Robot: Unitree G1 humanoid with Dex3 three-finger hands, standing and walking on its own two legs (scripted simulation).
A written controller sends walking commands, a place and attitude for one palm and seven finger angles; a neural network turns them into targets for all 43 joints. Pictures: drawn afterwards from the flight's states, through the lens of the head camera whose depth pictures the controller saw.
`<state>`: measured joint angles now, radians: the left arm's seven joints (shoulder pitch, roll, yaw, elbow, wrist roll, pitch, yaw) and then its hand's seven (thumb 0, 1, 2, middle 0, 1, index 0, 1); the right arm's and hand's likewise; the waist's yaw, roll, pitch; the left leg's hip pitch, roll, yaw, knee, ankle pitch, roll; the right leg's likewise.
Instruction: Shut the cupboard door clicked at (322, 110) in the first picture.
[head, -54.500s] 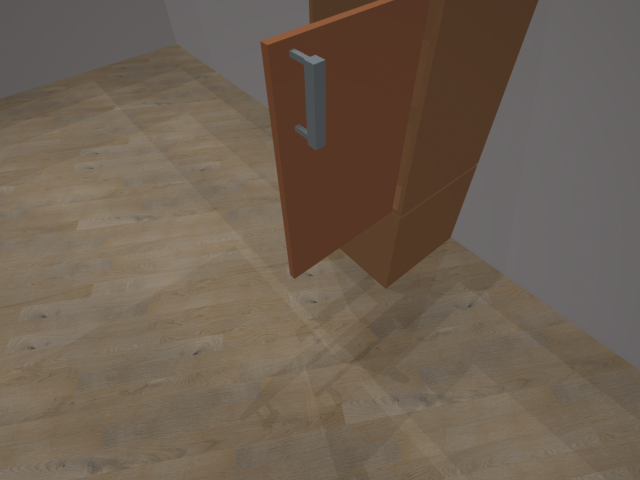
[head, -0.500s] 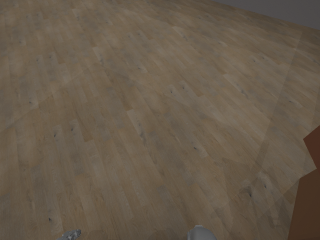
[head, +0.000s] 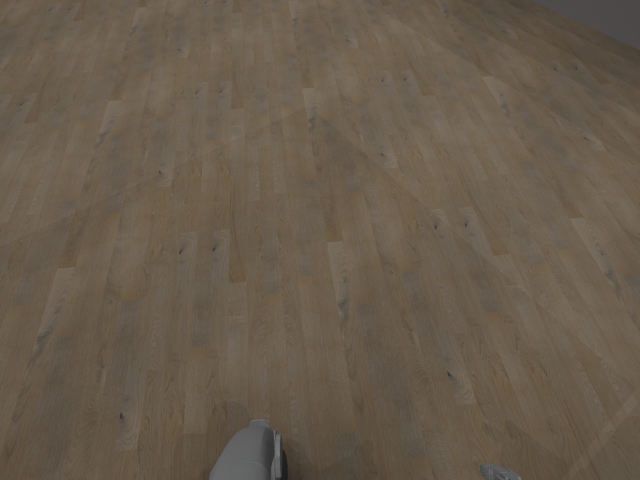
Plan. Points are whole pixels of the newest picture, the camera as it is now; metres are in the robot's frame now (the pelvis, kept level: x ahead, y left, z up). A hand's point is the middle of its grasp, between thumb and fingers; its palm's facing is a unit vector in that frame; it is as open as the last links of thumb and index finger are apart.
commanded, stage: walk to a spot facing it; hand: left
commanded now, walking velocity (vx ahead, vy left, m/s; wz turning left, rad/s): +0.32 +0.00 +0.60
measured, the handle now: out of the picture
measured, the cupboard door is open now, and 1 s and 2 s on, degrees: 31 31 31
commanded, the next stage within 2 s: turn to face it in 0.32 s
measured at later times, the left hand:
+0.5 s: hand (190, 327) +0.34 +0.24 -0.15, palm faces +0.17 -0.97 -0.19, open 7.4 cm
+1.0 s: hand (194, 312) +0.38 +0.26 -0.19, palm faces +0.08 -0.98 -0.20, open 7.3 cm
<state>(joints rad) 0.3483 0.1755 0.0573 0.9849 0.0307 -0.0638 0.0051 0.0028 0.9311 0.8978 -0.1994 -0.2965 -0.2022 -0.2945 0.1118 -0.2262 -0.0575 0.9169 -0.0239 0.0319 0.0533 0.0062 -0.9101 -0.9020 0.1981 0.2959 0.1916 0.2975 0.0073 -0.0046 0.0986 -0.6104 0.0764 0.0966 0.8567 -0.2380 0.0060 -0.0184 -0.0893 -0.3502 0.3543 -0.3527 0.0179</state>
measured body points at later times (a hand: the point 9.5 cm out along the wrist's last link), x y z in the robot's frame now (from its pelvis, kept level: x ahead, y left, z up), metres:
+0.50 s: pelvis +0.23 +0.03 +0.00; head +0.27 +0.05 +0.45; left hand +0.33 +0.29 -0.13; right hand +0.27 -0.20 -0.15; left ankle +0.15 +0.10 -0.74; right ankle +0.35 -0.11 -0.70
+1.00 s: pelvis +0.36 +0.06 -0.01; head +0.39 +0.08 +0.44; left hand +0.38 +0.31 -0.17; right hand +0.48 -0.18 -0.14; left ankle +0.38 +0.17 -0.74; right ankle +0.38 -0.08 -0.74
